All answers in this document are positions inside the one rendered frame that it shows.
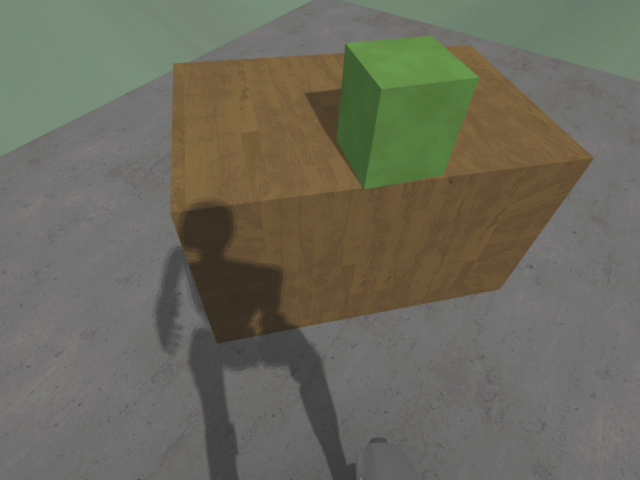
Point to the right robot thigh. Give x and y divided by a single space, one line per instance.
384 461

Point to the carton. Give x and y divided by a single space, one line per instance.
402 105

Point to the pedestal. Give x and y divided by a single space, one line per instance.
278 231

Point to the right robot shin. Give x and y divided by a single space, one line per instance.
378 440

